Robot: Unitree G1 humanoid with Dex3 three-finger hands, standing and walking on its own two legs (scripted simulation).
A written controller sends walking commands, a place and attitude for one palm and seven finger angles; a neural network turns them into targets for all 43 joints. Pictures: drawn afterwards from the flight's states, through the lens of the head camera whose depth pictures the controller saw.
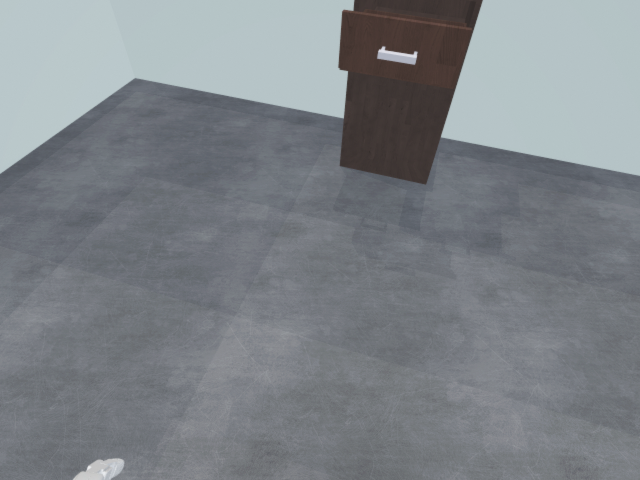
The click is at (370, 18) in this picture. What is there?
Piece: drawer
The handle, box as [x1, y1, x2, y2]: [377, 46, 417, 64]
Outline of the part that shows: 378,51 377,58 413,64 415,62 417,52 415,51 411,55 386,51 383,46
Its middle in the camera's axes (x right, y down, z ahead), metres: +0.25 -0.59 +1.24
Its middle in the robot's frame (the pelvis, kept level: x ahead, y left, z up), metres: +1.33 -0.19 -0.04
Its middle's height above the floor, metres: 0.73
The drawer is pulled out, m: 0.29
